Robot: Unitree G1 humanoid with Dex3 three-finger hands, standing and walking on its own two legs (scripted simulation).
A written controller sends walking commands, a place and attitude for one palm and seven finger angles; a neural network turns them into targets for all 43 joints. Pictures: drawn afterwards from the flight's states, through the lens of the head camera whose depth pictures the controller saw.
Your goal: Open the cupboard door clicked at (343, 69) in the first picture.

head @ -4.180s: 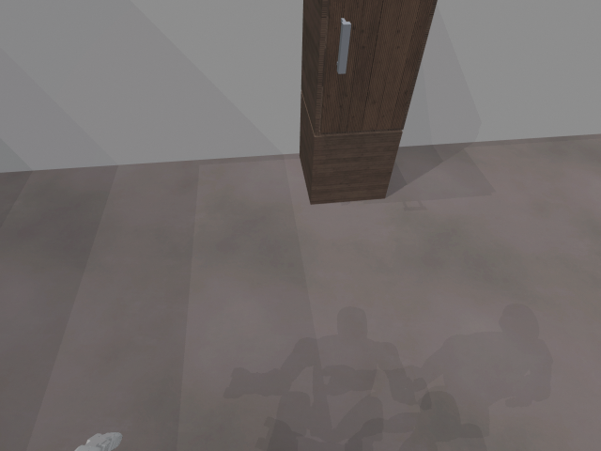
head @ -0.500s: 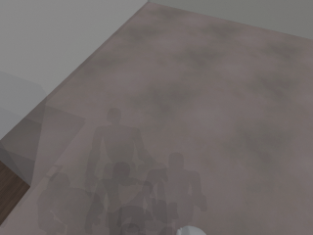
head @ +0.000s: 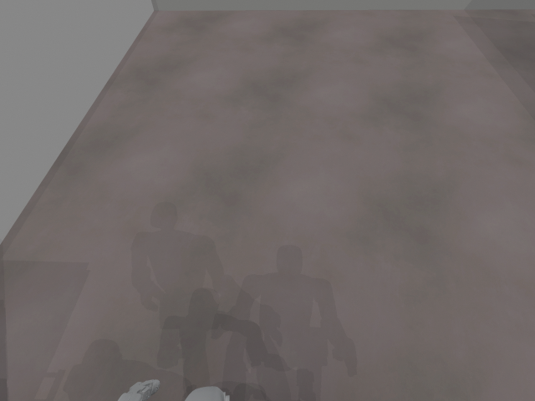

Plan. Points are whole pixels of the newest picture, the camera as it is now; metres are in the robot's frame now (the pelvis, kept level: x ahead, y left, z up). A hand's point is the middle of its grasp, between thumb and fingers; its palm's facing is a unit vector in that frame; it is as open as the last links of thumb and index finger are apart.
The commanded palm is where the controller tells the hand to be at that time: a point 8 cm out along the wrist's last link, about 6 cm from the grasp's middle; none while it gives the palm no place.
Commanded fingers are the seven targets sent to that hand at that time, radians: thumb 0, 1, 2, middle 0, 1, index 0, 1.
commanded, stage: turn to face it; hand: left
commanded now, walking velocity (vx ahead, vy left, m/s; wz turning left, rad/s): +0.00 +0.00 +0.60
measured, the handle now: out of the picture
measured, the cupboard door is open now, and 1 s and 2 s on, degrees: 0 0 0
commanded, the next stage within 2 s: none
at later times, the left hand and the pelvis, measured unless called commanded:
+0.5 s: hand out of the picture +0.02 +0.27 -0.16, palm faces +0.31 -0.92 -0.25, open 7.4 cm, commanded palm none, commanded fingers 0.00 0.90 0.90 -0.20 -0.30 -0.20 -0.30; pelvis +0.01 +0.03 +0.01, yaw +15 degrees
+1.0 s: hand out of the picture -0.04 +0.15 -0.13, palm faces +0.57 -0.77 -0.28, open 7.4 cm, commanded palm none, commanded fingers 0.00 0.90 0.90 -0.20 -0.30 -0.20 -0.30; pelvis -0.01 -0.06 +0.01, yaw +35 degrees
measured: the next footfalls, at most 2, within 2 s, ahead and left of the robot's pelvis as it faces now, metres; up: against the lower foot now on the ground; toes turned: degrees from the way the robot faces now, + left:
left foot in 0.18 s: +0.06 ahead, +0.13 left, +0.00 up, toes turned +16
right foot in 0.74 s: +0.09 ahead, -0.11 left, +0.00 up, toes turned +24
